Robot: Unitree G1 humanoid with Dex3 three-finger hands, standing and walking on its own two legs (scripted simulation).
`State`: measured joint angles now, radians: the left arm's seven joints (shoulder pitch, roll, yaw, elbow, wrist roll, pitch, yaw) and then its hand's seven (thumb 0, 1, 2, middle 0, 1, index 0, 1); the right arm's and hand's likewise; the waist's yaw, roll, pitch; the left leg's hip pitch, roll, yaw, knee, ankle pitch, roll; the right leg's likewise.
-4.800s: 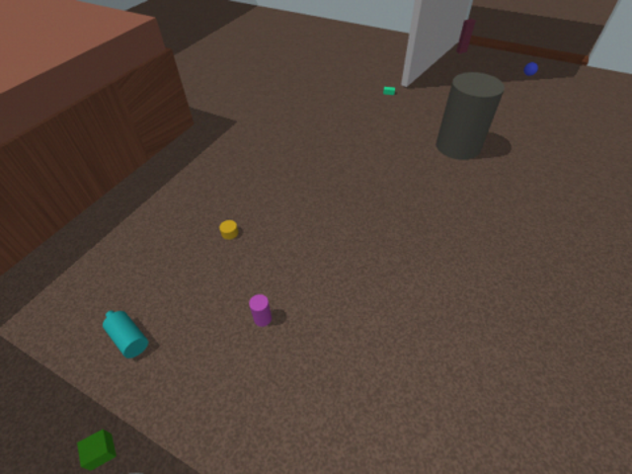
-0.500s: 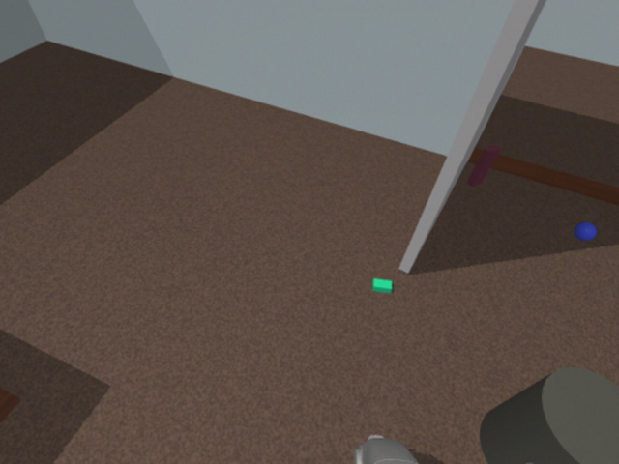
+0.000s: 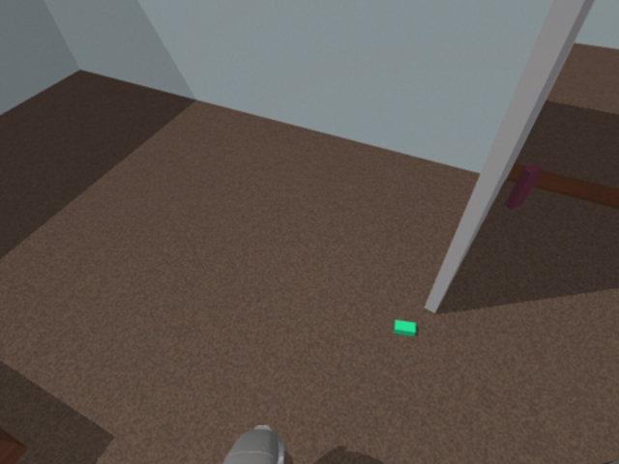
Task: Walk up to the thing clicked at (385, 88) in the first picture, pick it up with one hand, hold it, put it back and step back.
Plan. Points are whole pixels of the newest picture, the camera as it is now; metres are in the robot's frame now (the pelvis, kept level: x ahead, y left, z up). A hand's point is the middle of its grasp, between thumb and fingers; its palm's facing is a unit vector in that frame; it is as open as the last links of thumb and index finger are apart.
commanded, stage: walk up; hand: right
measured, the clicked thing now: (404, 328) +0.65 -0.25 -0.76
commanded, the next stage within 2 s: stand in 1.92 s
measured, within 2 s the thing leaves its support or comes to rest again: neither
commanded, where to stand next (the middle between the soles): +0.23 +0.01 m, yaw +1 degrees
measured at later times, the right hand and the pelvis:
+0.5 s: hand (532, 454) +0.18 -0.29 -0.17, palm faces -0.03 +0.92 -0.38, open 7.4 cm; pelvis +0.12 -0.02 -0.02, yaw +0 degrees
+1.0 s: hand (499, 394) +0.26 -0.26 -0.15, palm faces -0.03 +0.94 -0.34, open 7.4 cm; pelvis +0.17 -0.01 +0.00, yaw +1 degrees
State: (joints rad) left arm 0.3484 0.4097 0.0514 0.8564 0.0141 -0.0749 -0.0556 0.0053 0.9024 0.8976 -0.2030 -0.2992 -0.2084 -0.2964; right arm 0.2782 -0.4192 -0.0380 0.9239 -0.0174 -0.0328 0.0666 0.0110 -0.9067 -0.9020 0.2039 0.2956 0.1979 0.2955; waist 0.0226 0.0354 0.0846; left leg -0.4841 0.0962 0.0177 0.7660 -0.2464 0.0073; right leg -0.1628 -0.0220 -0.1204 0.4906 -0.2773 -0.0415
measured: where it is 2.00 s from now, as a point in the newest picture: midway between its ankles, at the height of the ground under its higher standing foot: outside the picture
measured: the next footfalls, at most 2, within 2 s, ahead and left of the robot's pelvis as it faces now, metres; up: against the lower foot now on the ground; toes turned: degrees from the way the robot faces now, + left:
left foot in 0.10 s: +0.20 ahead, +0.13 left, +0.00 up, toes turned +3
right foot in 0.44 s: +0.24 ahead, -0.14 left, +0.00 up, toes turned -2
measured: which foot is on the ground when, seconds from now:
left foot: up 0.00-0.08, down 0.10-1.00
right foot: down 0.00-0.12, up 0.14-0.42, down 0.44-1.00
